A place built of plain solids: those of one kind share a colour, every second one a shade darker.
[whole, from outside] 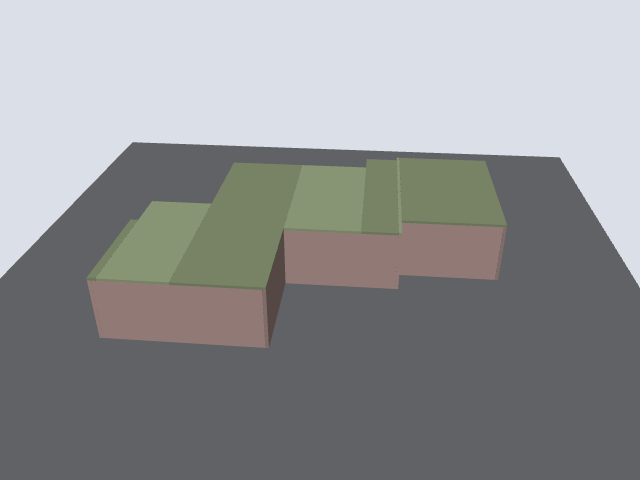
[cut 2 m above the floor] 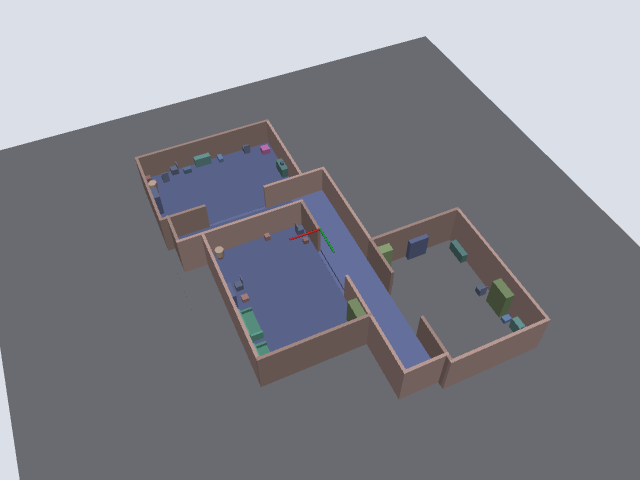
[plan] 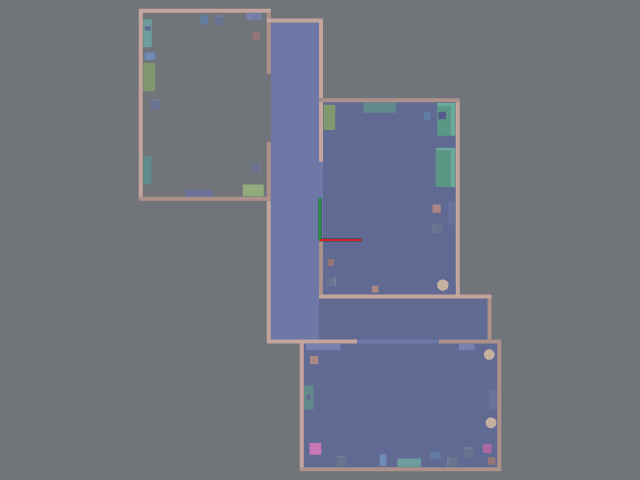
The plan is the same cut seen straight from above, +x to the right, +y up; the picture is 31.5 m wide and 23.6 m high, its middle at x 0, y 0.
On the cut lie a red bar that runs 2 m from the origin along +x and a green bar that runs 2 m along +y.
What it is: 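A storey of a split-level house; a hall and three lower rooms open beside it; the rooms' floors lie 1.00 m, 0.154 m and not at all below the hall's; a bare drop, one riser, a flush line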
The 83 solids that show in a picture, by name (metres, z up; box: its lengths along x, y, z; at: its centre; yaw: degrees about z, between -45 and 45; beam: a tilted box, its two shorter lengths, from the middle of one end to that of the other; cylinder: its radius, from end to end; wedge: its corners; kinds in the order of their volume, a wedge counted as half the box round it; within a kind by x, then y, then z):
{
 "floor_1": {"box": [2.36, 15.58, 1.05], "at": [-1.23, 2.9, 0.47]},
 "floor_2": {"box": [0.2, 3.88, 0.89], "at": [0.05, 1.91, 0.4]},
 "floor_3": {"box": [6.53, 9.46, 0.89], "at": [3.41, 2.05, 0.4]},
 "floor_4": {"box": [4.03, 0.2, 1.05], "at": [3.84, -4.99, 0.47]},
 "floor_5": {"box": [9.51, 6.09, 1.05], "at": [3.95, -8.13, 0.47]},
 "floor_6": {"box": [8.29, 2.01, 1.05], "at": [4.09, -3.89, 0.47]},
 "wall_1": {"box": [0.2, 9.05, 3.84], "at": [-8.81, 6.65, 1.87]},
 "wall_2": {"box": [6.49, 0.2, 3.84], "at": [-5.66, 2.02, 1.87]},
 "wall_3": {"box": [6.49, 0.2, 3.84], "at": [-5.66, 11.28, 1.87]},
 "wall_4": {"box": [0.2, 6.81, 3.84], "at": [-2.52, -1.48, 1.87]},
 "wall_5": {"box": [0.2, 2.71, 3.84], "at": [-2.52, 3.48, 1.87]},
 "wall_6": {"box": [0.2, 2.52, 3.84], "at": [-2.52, 9.43, 1.87]},
 "wall_7": {"box": [0.2, 0.29, 3.84], "at": [-2.52, 11.03, 1.87]},
 "wall_8": {"box": [2.76, 0.2, 3.84], "at": [-1.23, 10.79, 1.87]},
 "wall_9": {"box": [0.2, 6.09, 3.84], "at": [-0.9, -8.13, 1.87]},
 "wall_10": {"box": [4.44, 0.2, 3.84], "at": [-0.4, -4.99, 1.87]},
 "wall_11": {"box": [0.2, 2.65, 3.84], "at": [0.05, -1.36, 1.87]},
 "wall_12": {"box": [0.2, 2.93, 3.84], "at": [0.05, 5.31, 1.87]},
 "wall_13": {"box": [0.2, 3.71, 3.84], "at": [0.05, 8.83, 1.87]},
 "wall_14": {"box": [6.93, 0.2, 3.84], "at": [3.41, 6.88, 1.87]},
 "wall_15": {"box": [9.91, 0.2, 3.84], "at": [3.95, -11.28, 1.87]},
 "wall_16": {"box": [8.49, 0.2, 3.84], "at": [4.19, -2.78, 1.87]},
 "wall_17": {"box": [0.2, 9.46, 3.84], "at": [6.77, 2.05, 1.87]},
 "wall_18": {"box": [3.06, 0.2, 3.84], "at": [7.38, -4.99, 1.87]},
 "wall_19": {"box": [0.2, 2.01, 3.84], "at": [8.34, -3.89, 1.87]},
 "wall_20": {"box": [0.2, 6.09, 3.84], "at": [8.81, -8.13, 1.87]},
 "roof_1": {"box": [6.49, 0.49, 0.16], "at": [-5.66, 11.13, 3.87]},
 "roof_2": {"box": [9.06, 3.91, 0.16], "at": [-4.38, 8.93, 3.87]},
 "roof_3": {"box": [15.78, 5.05, 0.16], "at": [-1.02, 4.45, 3.87]},
 "roof_4": {"box": [9.49, 4.61, 0.16], "at": [2.13, -0.38, 3.87]},
 "roof_5": {"box": [11.05, 2.21, 0.16], "at": [2.91, -3.79, 3.87]},
 "roof_6": {"box": [11.53, 0.2, 0.16], "at": [3.15, -4.99, 3.87]},
 "roof_7": {"box": [9.91, 6.29, 0.16], "at": [3.95, -8.23, 3.87]},
 "wardrobe_1": {"box": [0.59, 1.39, 2.08], "at": [-8.39, 8.01, 0.99]},
 "wardrobe_2": {"box": [1.03, 0.59, 2.2], "at": [-3.28, 2.44, 1.05]},
 "wardrobe_3": {"box": [0.58, 1.24, 1.93], "at": [0.46, 6.03, 1.81]},
 "case_1": {"box": [1.35, 0.32, 1.72], "at": [-5.94, 2.31, 0.81]},
 "case_2": {"box": [0.72, 0.33, 1.23], "at": [-3.25, 10.99, 0.56]},
 "case_3": {"box": [1.7, 0.32, 1.09], "at": [0.17, -5.27, 1.54]},
 "case_4": {"box": [0.35, 1.1, 1.17], "at": [6.48, 1.31, 1.43]},
 "case_5": {"box": [0.77, 0.31, 1.48], "at": [7.22, -5.27, 1.74]},
 "case_6": {"box": [0.39, 0.98, 1.63], "at": [8.49, -7.83, 1.81]},
 "sideboard_1": {"box": [0.41, 1.4, 0.77], "at": [-8.48, 3.44, 0.33]},
 "sideboard_2": {"box": [0.42, 1.38, 0.91], "at": [-8.48, 10.17, 0.41]},
 "sideboard_3": {"box": [0.46, 1.18, 0.77], "at": [-0.55, -7.74, 1.38]},
 "sideboard_4": {"box": [1.62, 0.5, 0.89], "at": [2.93, 6.51, 1.29]},
 "sideboard_5": {"box": [1.16, 0.42, 0.73], "at": [4.39, -10.95, 1.36]},
 "sofa_1": {"box": [0.74, 0.14, 0.64], "at": [6.05, 2.67, 1.16]},
 "sofa_2": {"box": [0.74, 1.65, 0.42], "at": [6.05, 3.57, 1.05]},
 "sofa_3": {"box": [0.74, 0.14, 0.64], "at": [6.05, 4.47, 1.16]},
 "sofa_4": {"box": [0.66, 0.16, 0.66], "at": [6.09, 5.2, 1.17]},
 "sofa_5": {"box": [0.66, 1.29, 0.42], "at": [6.09, 5.93, 1.05]},
 "sofa_6": {"box": [0.66, 0.16, 0.66], "at": [6.09, 6.66, 1.17]},
 "sofa_7": {"box": [0.23, 1.94, 0.86], "at": [6.54, 3.57, 1.27]},
 "sofa_8": {"box": [0.23, 1.62, 0.86], "at": [6.54, 5.93, 1.27]},
 "chair_1": {"box": [0.47, 0.45, 0.5], "at": [-8.12, 6.63, 0.2]},
 "chair_2": {"box": [0.47, 0.042, 0.88], "at": [-8.12, 6.87, 0.39]},
 "chair_3": {"box": [0.44, 0.42, 0.52], "at": [-4.97, 10.78, 0.21]},
 "chair_4": {"box": [0.4, 0.47, 0.48], "at": [-3.19, 3.55, 0.19]},
 "chair_5": {"box": [0.42, 0.42, 0.42], "at": [0.52, -2.07, 1.05]},
 "chair_6": {"box": [0.46, 0.44, 0.44], "at": [1.04, -10.91, 1.22]},
 "chair_7": {"box": [0.46, 0.05, 0.78], "at": [1.04, -10.66, 1.39]},
 "chair_8": {"box": [0.43, 0.45, 0.41], "at": [5.79, 0.56, 1.05]},
 "chair_9": {"box": [0.46, 0.47, 0.47], "at": [6.54, -10.9, 1.23]},
 "chair_10": {"box": [0.46, 0.45, 0.42], "at": [7.32, -10.48, 1.21]},
 "chair_11": {"box": [0.46, 0.06, 0.88], "at": [7.32, -10.22, 1.44]},
 "bush_1": {"cylinder": 0.28, "from": [6.04, -2.22, 1.13], "to": [6.04, -2.22, 1.64]},
 "bush_2": {"cylinder": 0.26, "from": [8.32, -5.63, 1.53], "to": [8.32, -5.63, 2.21]},
 "bush_3": {"cylinder": 0.27, "from": [8.41, -8.99, 1.52], "to": [8.41, -8.99, 2.46]},
 "toybox_1": {"box": [0.52, 0.37, 0.34], "at": [-8.36, 9.04, 0.12]},
 "toybox_2": {"box": [0.38, 0.46, 0.42], "at": [-5.68, 10.82, 0.16]},
 "toybox_3": {"box": [0.33, 0.57, 0.31], "at": [3.1, -10.82, 1.16]},
 "toybox_4": {"box": [0.33, 0.45, 0.37], "at": [5.27, 6.1, 1.03]},
 "toybox_5": {"box": [0.54, 0.33, 0.37], "at": [5.66, -10.59, 1.18]},
 "basket_1": {"box": [0.35, 0.36, 0.34], "at": [-3.14, 10.01, 0.12]},
 "basket_2": {"box": [0.4, 0.4, 0.29], "at": [-0.29, -5.9, 1.14]},
 "basket_3": {"box": [0.33, 0.32, 0.33], "at": [0.53, -1.11, 1.01]},
 "basket_4": {"box": [0.34, 0.33, 0.4], "at": [2.71, -2.42, 1.04]},
 "basket_5": {"box": [0.41, 0.41, 0.31], "at": [5.73, 1.54, 1.0]},
 "basket_6": {"box": [0.37, 0.37, 0.36], "at": [8.45, -10.86, 1.18]},
 "pouf_1": {"box": [0.58, 0.58, 0.42], "at": [-0.23, -10.27, 1.21]},
 "pouf_2": {"box": [0.42, 0.42, 0.37], "at": [8.23, -10.25, 1.18]},
 "cushion_1": {"box": [0.37, 0.37, 0.14], "at": [6.01, 6.12, 1.34]}
}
